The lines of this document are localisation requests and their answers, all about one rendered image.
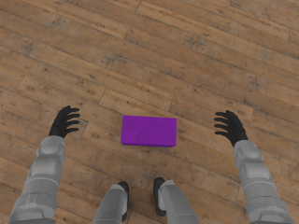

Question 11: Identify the left robot hand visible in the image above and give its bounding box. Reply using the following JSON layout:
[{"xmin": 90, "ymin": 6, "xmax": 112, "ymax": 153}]
[{"xmin": 49, "ymin": 105, "xmax": 80, "ymax": 139}]

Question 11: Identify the left robot forearm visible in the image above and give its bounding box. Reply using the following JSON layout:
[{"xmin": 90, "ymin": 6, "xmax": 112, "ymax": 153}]
[{"xmin": 7, "ymin": 135, "xmax": 65, "ymax": 224}]

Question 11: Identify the carton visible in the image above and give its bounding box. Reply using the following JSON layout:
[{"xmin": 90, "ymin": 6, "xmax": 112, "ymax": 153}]
[{"xmin": 121, "ymin": 115, "xmax": 177, "ymax": 147}]

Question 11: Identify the robot left shin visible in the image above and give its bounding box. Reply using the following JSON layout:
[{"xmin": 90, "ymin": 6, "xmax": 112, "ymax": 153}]
[{"xmin": 110, "ymin": 184, "xmax": 125, "ymax": 214}]

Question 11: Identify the right robot foot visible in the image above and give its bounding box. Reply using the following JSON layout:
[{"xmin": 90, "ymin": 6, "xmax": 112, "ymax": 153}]
[{"xmin": 153, "ymin": 177, "xmax": 166, "ymax": 217}]

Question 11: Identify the right robot hand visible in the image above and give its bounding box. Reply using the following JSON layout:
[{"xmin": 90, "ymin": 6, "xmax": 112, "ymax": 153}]
[{"xmin": 214, "ymin": 110, "xmax": 249, "ymax": 147}]

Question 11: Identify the right robot forearm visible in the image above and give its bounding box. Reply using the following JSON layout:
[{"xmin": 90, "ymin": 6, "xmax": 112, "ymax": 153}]
[{"xmin": 233, "ymin": 140, "xmax": 295, "ymax": 224}]

